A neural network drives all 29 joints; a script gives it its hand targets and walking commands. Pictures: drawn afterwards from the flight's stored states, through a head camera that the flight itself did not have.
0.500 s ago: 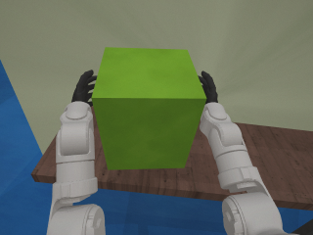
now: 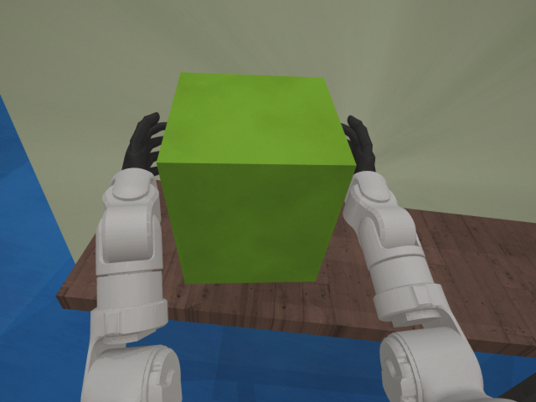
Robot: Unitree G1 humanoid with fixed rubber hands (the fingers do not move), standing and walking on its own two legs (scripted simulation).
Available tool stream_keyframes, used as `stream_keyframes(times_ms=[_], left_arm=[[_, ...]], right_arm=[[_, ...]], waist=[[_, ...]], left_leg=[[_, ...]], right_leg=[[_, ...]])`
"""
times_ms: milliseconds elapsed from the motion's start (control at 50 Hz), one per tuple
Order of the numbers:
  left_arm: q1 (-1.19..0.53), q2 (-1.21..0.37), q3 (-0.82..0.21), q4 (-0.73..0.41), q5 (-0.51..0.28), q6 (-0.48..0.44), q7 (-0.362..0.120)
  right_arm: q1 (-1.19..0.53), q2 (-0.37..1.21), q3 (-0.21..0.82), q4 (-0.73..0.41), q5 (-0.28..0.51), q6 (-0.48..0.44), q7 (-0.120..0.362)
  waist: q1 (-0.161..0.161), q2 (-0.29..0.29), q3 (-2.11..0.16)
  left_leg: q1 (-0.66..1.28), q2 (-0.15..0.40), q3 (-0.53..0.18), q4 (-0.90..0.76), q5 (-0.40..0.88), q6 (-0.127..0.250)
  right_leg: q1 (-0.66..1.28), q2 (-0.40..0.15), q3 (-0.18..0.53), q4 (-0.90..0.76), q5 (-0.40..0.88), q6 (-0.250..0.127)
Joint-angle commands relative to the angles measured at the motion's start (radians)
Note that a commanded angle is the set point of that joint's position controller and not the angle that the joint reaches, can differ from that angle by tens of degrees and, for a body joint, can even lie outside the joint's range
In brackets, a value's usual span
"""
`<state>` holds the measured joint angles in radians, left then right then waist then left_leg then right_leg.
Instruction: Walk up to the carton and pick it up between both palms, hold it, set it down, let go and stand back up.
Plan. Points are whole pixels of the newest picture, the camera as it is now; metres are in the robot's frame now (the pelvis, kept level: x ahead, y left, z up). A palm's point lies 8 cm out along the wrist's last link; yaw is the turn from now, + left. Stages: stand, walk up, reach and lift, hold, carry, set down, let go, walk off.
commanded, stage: hold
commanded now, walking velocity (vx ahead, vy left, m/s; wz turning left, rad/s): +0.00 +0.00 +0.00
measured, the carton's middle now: (252, 183) +0.39 +0.00 +0.17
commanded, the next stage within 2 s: none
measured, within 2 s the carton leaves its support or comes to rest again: neither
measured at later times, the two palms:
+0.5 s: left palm (143, 173) +0.36 +0.15 +0.21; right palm (357, 173) +0.36 -0.15 +0.21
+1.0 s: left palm (143, 173) +0.36 +0.15 +0.21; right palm (359, 175) +0.36 -0.15 +0.21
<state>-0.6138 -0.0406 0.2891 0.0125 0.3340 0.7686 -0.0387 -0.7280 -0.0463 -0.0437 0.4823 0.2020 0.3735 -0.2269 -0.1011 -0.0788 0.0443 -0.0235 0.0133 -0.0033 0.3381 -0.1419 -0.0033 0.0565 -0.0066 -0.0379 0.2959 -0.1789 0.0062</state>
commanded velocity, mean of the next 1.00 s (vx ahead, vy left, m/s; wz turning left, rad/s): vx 0.00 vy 0.00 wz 0.00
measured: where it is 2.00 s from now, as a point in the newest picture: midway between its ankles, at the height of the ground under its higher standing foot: outside the picture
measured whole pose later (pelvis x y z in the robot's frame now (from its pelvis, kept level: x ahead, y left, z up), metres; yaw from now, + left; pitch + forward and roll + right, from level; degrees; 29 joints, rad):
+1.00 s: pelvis +0.00 +0.00 +0.00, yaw +0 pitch -11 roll -1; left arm -0.59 -0.05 0.28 -0.01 0.34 0.79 -0.04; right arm -0.71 -0.05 -0.03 0.47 0.22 0.39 -0.23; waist -0.11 -0.08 0.05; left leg 0.00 0.01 0.00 0.34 -0.15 0.00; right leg 0.08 -0.01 -0.04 0.29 -0.19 0.01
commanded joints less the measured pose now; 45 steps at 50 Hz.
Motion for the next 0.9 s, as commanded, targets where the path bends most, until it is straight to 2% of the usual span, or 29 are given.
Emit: stream_keyframes(times_ms=[0,20,60,80,100,120,180,200,240,280,300,320,340,440,480,520,540,580,640,680,720,740,760,800,820,860,880], left_arm=[[-0.684,-0.445,-0.433,-0.045,-0.147,-0.04,-0.147],[-0.678,-0.456,-0.442,-0.043,-0.158,-0.045,-0.15],[-0.715,-0.471,-0.466,-0.075,-0.183,-0.062,-0.141],[-0.723,-0.48,-0.485,-0.083,-0.197,-0.068,-0.136],[-0.715,-0.484,-0.489,-0.089,-0.201,-0.071,-0.131],[-0.709,-0.473,-0.491,-0.075,-0.206,-0.073,-0.131],[-0.686,-0.466,-0.467,-0.056,-0.178,-0.063,-0.125],[-0.682,-0.455,-0.452,-0.037,-0.166,-0.059,-0.127],[-0.659,-0.444,-0.426,-0.032,-0.149,-0.052,-0.132],[-0.677,-0.437,-0.414,-0.015,-0.148,-0.049,-0.138],[-0.685,-0.451,-0.43,-0.049,-0.158,-0.054,-0.14],[-0.688,-0.449,-0.424,-0.025,-0.16,-0.052,-0.138],[-0.696,-0.458,-0.436,-0.041,-0.17,-0.057,-0.138],[-0.68,-0.471,-0.475,-0.083,-0.192,-0.067,-0.133],[-0.675,-0.464,-0.477,-0.102,-0.184,-0.066,-0.13],[-0.661,-0.448,-0.46,-0.08,-0.175,-0.06,-0.132],[-0.641,-0.44,-0.455,-0.058,-0.175,-0.054,-0.138],[-0.671,-0.45,-0.468,-0.079,-0.173,-0.053,-0.138],[-0.651,-0.444,-0.452,-0.08,-0.167,-0.049,-0.143],[-0.663,-0.455,-0.464,-0.101,-0.172,-0.05,-0.144],[-0.652,-0.462,-0.479,-0.115,-0.181,-0.051,-0.141],[-0.656,-0.472,-0.487,-0.13,-0.18,-0.052,-0.137],[-0.668,-0.469,-0.499,-0.133,-0.189,-0.055,-0.137],[-0.653,-0.465,-0.499,-0.125,-0.188,-0.05,-0.138],[-0.652,-0.453,-0.488,-0.132,-0.177,-0.049,-0.137],[-0.629,-0.438,-0.455,-0.091,-0.156,-0.037,-0.145],[-0.62,-0.436,-0.444,-0.095,-0.151,-0.036,-0.148]], right_arm=[[-0.724,0.478,0.309,-0.216,0.07,-0.041,0.136],[-0.726,0.491,0.314,-0.235,0.073,-0.046,0.133],[-0.767,0.513,0.332,-0.283,0.083,-0.063,0.131],[-0.767,0.515,0.328,-0.278,0.082,-0.064,0.13],[-0.779,0.522,0.345,-0.309,0.09,-0.069,0.13],[-0.764,0.514,0.341,-0.296,0.083,-0.069,0.126],[-0.736,0.495,0.334,-0.256,0.075,-0.058,0.131],[-0.733,0.482,0.321,-0.226,0.071,-0.047,0.133],[-0.728,0.489,0.34,-0.229,0.071,-0.048,0.136],[-0.742,0.49,0.327,-0.214,0.072,-0.046,0.136],[-0.748,0.505,0.337,-0.24,0.081,-0.055,0.135],[-0.768,0.497,0.334,-0.239,0.078,-0.056,0.137],[-0.765,0.503,0.331,-0.247,0.079,-0.059,0.134],[-0.74,0.522,0.361,-0.3,0.094,-0.062,0.118],[-0.718,0.514,0.368,-0.297,0.099,-0.055,0.118],[-0.717,0.495,0.359,-0.281,0.093,-0.045,0.118],[-0.705,0.496,0.36,-0.277,0.089,-0.041,0.114],[-0.712,0.488,0.351,-0.268,0.088,-0.042,0.12],[-0.717,0.491,0.363,-0.289,0.098,-0.043,0.117],[-0.707,0.497,0.358,-0.285,0.101,-0.042,0.115],[-0.716,0.51,0.37,-0.319,0.11,-0.047,0.113],[-0.704,0.503,0.378,-0.314,0.11,-0.046,0.115],[-0.7,0.5,0.367,-0.311,0.108,-0.046,0.114],[-0.687,0.497,0.363,-0.306,0.105,-0.04,0.112],[-0.675,0.491,0.366,-0.303,0.106,-0.039,0.115],[-0.677,0.475,0.361,-0.281,0.099,-0.029,0.116],[-0.684,0.491,0.371,-0.301,0.101,-0.032,0.115]], waist=[[-0.016,0.1,-0.33],[-0.024,0.093,-0.337],[-0.019,0.108,-0.404],[-0.029,0.111,-0.416],[-0.021,0.108,-0.448],[-0.031,0.115,-0.44],[-0.015,0.126,-0.402],[-0.015,0.116,-0.368],[0.011,0.089,-0.358],[0.001,0.073,-0.346],[0.002,0.076,-0.372],[0.004,0.076,-0.376],[-0.007,0.073,-0.387],[-0.024,0.098,-0.448],[-0.015,0.108,-0.439],[-0.009,0.094,-0.399],[-0.02,0.08,-0.385],[-0.02,0.099,-0.371],[-0.009,0.087,-0.375],[-0.024,0.098,-0.373],[-0.02,0.099,-0.4],[-0.021,0.118,-0.406],[-0.037,0.124,-0.411],[-0.046,0.115,-0.386],[-0.031,0.13,-0.393],[-0.026,0.109,-0.35],[-0.014,0.091,-0.349]], left_leg=[[0.108,-0.042,0.043,-0.066,0.1,-0.003],[0.112,-0.043,0.045,-0.056,0.114,-0.001],[0.136,-0.046,0.04,-0.038,0.155,-0.007],[0.147,-0.045,0.036,-0.03,0.174,-0.013],[0.162,-0.042,0.032,-0.024,0.195,-0.014],[0.166,-0.047,0.031,-0.024,0.187,-0.014],[0.159,-0.043,0.031,-0.037,0.163,-0.013],[0.139,-0.044,0.032,-0.048,0.136,-0.009],[0.124,-0.046,0.043,-0.059,0.124,0.004],[0.113,-0.046,0.041,-0.061,0.1,0.009],[0.119,-0.045,0.042,-0.055,0.129,0.007],[0.122,-0.044,0.039,-0.055,0.119,0.008],[0.128,-0.045,0.04,-0.05,0.129,0.006],[0.175,-0.05,0.032,-0.017,0.219,-0.011],[0.179,-0.049,0.033,-0.017,0.233,-0.013],[0.156,-0.052,0.033,-0.029,0.2,-0.009],[0.152,-0.054,0.034,-0.031,0.181,-0.002],[0.145,-0.047,0.031,-0.037,0.17,-0.007],[0.15,-0.049,0.037,-0.034,0.195,-0.007],[0.153,-0.049,0.035,-0.029,0.2,-0.011],[0.166,-0.047,0.035,-0.019,0.237,-0.014],[0.179,-0.044,0.031,-0.017,0.259,-0.022],[0.182,-0.045,0.029,-0.013,0.255,-0.026],[0.184,-0.042,0.028,-0.013,0.258,-0.028],[0.18,-0.048,0.032,-0.015,0.253,-0.026],[0.16,-0.044,0.031,-0.032,0.215,-0.019],[0.152,-0.046,0.036,-0.03,0.221,-0.01]], right_leg=[[-0.026,0.047,-0.046,-0.052,0.099,0.03],[-0.02,0.047,-0.044,-0.052,0.124,0.033],[-0.021,0.048,-0.046,-0.042,0.168,0.037],[-0.028,0.051,-0.047,-0.038,0.18,0.038],[-0.025,0.053,-0.045,-0.038,0.195,0.038],[-0.032,0.052,-0.046,-0.041,0.198,0.037],[-0.037,0.05,-0.047,-0.044,0.159,0.032],[-0.037,0.049,-0.049,-0.049,0.14,0.033],[-0.017,0.049,-0.048,-0.047,0.133,0.035],[-0.026,0.045,-0.042,-0.051,0.123,0.038],[-0.011,0.045,-0.043,-0.043,0.146,0.039],[-0.026,0.048,-0.044,-0.046,0.137,0.039],[-0.026,0.047,-0.044,-0.047,0.15,0.042],[-0.009,0.053,-0.043,-0.033,0.254,0.045],[-0.002,0.054,-0.044,-0.03,0.261,0.044],[-0.003,0.052,-0.047,-0.038,0.232,0.045],[-0.004,0.048,-0.04,-0.043,0.231,0.049],[-0.021,0.049,-0.046,-0.036,0.207,0.04],[0.003,0.048,-0.043,-0.04,0.221,0.047],[-0.008,0.05,-0.042,-0.037,0.233,0.046],[0.005,0.054,-0.04,-0.034,0.26,0.047],[0.004,0.058,-0.046,-0.03,0.267,0.043],[-0.006,0.056,-0.045,-0.033,0.259,0.043],[-0.007,0.055,-0.044,-0.033,0.266,0.042],[-0.002,0.054,-0.044,-0.035,0.256,0.041],[0.005,0.052,-0.043,-0.043,0.224,0.04],[0.017,0.049,-0.042,-0.037,0.239,0.041]])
